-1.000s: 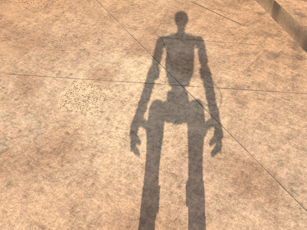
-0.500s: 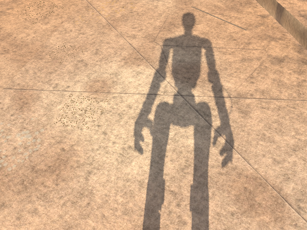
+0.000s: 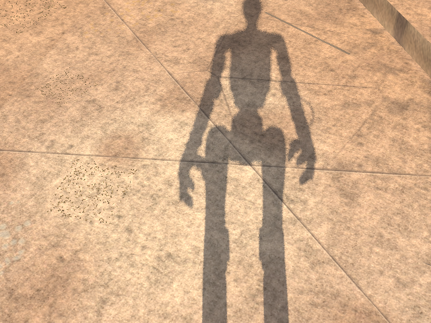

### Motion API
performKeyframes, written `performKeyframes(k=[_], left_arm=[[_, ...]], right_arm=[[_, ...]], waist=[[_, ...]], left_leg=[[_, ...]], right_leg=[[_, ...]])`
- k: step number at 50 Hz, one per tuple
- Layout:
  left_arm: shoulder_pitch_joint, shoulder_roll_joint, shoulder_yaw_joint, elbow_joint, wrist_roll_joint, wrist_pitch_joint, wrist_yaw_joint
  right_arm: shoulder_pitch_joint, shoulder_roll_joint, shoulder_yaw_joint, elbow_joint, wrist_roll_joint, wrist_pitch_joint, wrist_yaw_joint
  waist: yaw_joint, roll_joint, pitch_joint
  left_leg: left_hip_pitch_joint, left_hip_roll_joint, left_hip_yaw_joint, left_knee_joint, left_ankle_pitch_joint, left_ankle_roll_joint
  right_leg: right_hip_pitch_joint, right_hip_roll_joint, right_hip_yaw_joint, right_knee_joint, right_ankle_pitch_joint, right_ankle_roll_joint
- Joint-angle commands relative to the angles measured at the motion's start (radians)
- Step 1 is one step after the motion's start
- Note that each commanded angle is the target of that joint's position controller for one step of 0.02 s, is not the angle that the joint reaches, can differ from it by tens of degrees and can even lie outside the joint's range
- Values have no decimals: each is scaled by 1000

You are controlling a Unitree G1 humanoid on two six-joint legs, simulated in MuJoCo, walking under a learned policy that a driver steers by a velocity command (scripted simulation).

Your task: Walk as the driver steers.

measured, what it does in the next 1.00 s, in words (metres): walks ahead, turning right: right foot, then left foot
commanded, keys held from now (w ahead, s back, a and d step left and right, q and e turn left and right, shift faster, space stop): w+e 0.70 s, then w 0.30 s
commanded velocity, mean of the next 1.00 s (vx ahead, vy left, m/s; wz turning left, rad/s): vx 0.50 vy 0.00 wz -0.39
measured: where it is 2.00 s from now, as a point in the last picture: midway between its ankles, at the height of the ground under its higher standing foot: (301, 181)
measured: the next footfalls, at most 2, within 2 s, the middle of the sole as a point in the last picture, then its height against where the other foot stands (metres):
right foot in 0.42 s outside the picture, level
left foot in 0.94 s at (249, 247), level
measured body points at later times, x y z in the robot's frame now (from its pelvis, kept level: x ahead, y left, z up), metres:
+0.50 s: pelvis +0.28 -0.05 -0.01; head +0.32 -0.06 +0.44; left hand +0.45 +0.17 -0.14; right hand +0.22 -0.29 -0.15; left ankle +0.14 +0.07 -0.62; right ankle +0.33 -0.10 -0.73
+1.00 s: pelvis +0.57 -0.09 -0.01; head +0.61 -0.10 +0.44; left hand +0.65 +0.17 -0.15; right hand +0.65 -0.38 -0.11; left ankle +0.69 -0.05 -0.73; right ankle +0.36 -0.10 -0.67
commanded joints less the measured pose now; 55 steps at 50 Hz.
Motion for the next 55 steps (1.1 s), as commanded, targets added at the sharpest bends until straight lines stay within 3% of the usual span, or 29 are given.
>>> performKeyframes(k=[1, 4, 7, 10, 14, 17, 19, 20, 21, 22, 23, 24, 25, 26, 27, 29, 32, 37, 41, 44, 46, 47, 48, 49, 50, 51, 52, 53, 55], left_arm=[[90, 24, 11, -30, 14, 21, -14], [0, 40, 19, -69, 12, 46, -23], [-144, 52, 19, -124, 3, 48, -32], [-259, 30, 7, -164, -5, 40, -38], [-370, 29, -1, -211, -3, 37, -39], [-308, 56, 13, -205, 5, 35, -32], [-143, 95, 36, -158, 8, 32, -26], [-22, 124, 53, -120, 16, 26, -23], [96, 198, 82, -99, 30, 26, -14], [55, 287, 109, -127, 18, 42, -10], [52, 273, 105, -124, -6, 53, -13], [-12, 235, 94, -129, -10, 53, -8], [-52, 175, 80, -129, -8, 49, -7], [-78, 149, 70, -132, -10, 39, -2], [-92, 137, 64, -137, -13, 30, 3], [-61, 161, 65, -132, -22, 9, 3], [-2, 199, 72, -130, -24, 4, 1], [109, 196, 69, -129, -21, 14, 2], [166, 184, 58, -118, -9, 11, 13], [122, 214, 59, -127, -2, 2, 22], [86, 238, 62, -131, 2, -5, 17], [78, 226, 58, -138, -3, -10, 12], [130, 149, 39, -172, -23, -14, 6], [261, 134, 41, -149, -42, -5, 5], [182, 192, 48, -143, -4, 5, 10], [80, 182, 45, -164, 3, 4, 2], [37, 162, 41, -179, 3, 5, -5], [23, 158, 40, -184, 12, 13, -12], [42, 134, 34, -180, 20, 29, -23]], right_arm=[[101, -18, 8, 8, -2, -37, -9], [165, -63, 4, 27, -1, -54, -11], [215, -59, 10, 28, 0, -54, -12], [251, -53, 19, 30, 4, -56, -18], [327, -70, 20, 51, 0, -50, -35], [316, -103, 14, 50, -2, -40, -54], [284, -134, 3, 36, -8, -26, -61], [262, -144, -1, 22, -5, -20, -55], [227, -134, -1, -15, 1, -23, -44], [256, -47, 7, -84, 18, -33, -22], [157, -115, -2, -116, 4, -45, -14], [89, -107, 1, -149, 11, -60, -8], [95, -107, -1, -145, 12, -65, -8], [85, -100, -3, -152, -3, -51, -10], [111, -83, 1, -149, -22, -29, -8], [110, -69, 2, -163, -36, 7, -1], [-9, -74, 3, -220, -34, 25, 6], [-197, -78, 13, -296, -24, 27, 17], [-307, -73, 27, -340, -17, 15, 25], [-243, -106, 20, -337, -12, 1, 21], [-30, -151, -2, -270, -7, -11, 4], [118, -181, -14, -234, -19, -21, -10], [251, -268, -32, -227, -44, -24, -22], [241, -305, -50, -202, -40, -9, -8], [148, -208, -32, -219, -9, 1, 2], [65, -141, -16, -231, -1, -1, 6], [35, -114, -7, -227, -9, -5, 8], [48, -104, -2, -212, -7, -11, 5], [90, -100, 1, -179, 0, -28, 6]], waist=[[29, 9, 11], [31, 42, 38], [-1, 54, 60], [-28, 66, 58], [-64, 76, 57], [-18, 109, -1], [58, 136, -87], [119, 129, -143], [183, 53, -215], [97, -226, -290], [111, -26, -274], [81, 5, -152], [30, 82, -60], [-6, 96, -30], [-33, 81, -30], [-48, 47, -39], [-23, 0, -22], [55, -48, -27], [97, -59, -10], [42, -73, -18], [-55, -62, -114], [-123, -29, -201], [-134, 118, -348], [-65, 301, -389], [-41, 119, -229], [-33, 41, -102], [-18, 27, -57], [-5, 56, -37], [15, 96, -52]], left_leg=[[62, 320, -346, -340, 55, 107], [73, 297, -227, -372, 142, 75], [124, 267, -131, -378, 272, 22], [168, 248, -47, -356, 420, -16], [324, 288, 6, -305, 602, -26], [426, 320, 49, -139, 992, -38], [426, 341, 64, 104, 1095, -35], [354, 334, 75, 302, 966, -36], [145, 299, 87, 608, 634, -49], [-317, 47, 36, 1015, -315, -109], [-452, 83, -172, 1052, -267, -89], [-493, 137, -190, 981, -176, -85], [-443, 172, -180, 873, -127, -89], [-385, 195, -186, 798, -121, -103], [-325, 202, -182, 752, -117, -120], [-297, 201, -161, 679, -115, -148], [-347, 201, -130, 545, -8, -179], [-412, 172, -116, 322, 159, -176], [-393, 140, -95, 169, 192, -139], [-238, 109, -103, 65, 127, -85], [15, 54, -85, -1, 81, -45], [235, 125, -146, -21, 98, -14], [487, 379, -469, -21, 4, 54], [577, 535, -866, -152, 16, 174], [434, 483, -817, -193, -151, 149], [287, 436, -654, -222, -143, 125], [211, 385, -551, -252, -64, 97], [166, 350, -474, -269, 31, 81], [132, 314, -389, -291, 162, 71]], right_leg=[[-148, -78, 55, -30, 39, 14], [-238, -90, 37, -103, 121, 27], [-328, -86, 11, -234, 247, 35], [-302, -63, -52, -425, 345, 37], [-293, -24, -132, -590, 336, 9], [-191, 50, -180, -623, 203, -43], [-29, 98, -180, -652, 116, -94], [131, 105, -150, -741, 137, -127], [347, -42, 52, -790, 66, -191], [641, -342, 636, -871, 149, -368], [619, -335, 677, -942, 134, -379], [505, -318, 555, -976, 141, -337], [362, -279, 464, -1008, 245, -282], [272, -224, 388, -1013, 340, -243], [212, -182, 326, -1020, 404, -223], [172, -141, 273, -1021, 515, -213], [157, -99, 244, -1032, 558, -180], [281, -81, 251, -1005, 603, -111], [384, -111, 260, -988, 652, -104], [404, -146, 259, -932, 790, -76], [397, -115, 223, -718, 984, -46], [286, -75, 193, -523, 840, -33], [74, 17, 130, -213, 439, -7], [-163, 152, 89, 23, -220, 14], [-242, 72, 129, 72, -137, 3], [-249, 36, 122, 27, -52, 7], [-234, 5, 110, -24, -10, 9], [-216, -15, 97, -62, 2, 16], [-173, -29, 70, -104, 20, 33]])
Keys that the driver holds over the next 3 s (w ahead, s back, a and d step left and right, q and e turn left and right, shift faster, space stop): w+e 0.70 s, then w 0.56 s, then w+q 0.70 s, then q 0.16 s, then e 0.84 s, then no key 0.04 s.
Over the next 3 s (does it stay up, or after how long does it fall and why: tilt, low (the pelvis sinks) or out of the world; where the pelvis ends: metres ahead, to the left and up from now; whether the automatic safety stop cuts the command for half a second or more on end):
stays up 1.19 -0.29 0.01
